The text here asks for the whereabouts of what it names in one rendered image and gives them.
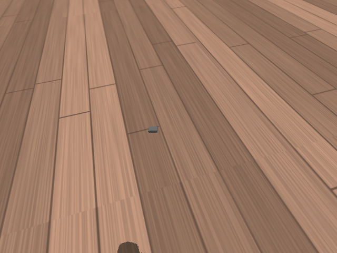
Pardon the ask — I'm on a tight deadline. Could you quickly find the small box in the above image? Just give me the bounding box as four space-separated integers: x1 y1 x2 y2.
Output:
148 126 157 133

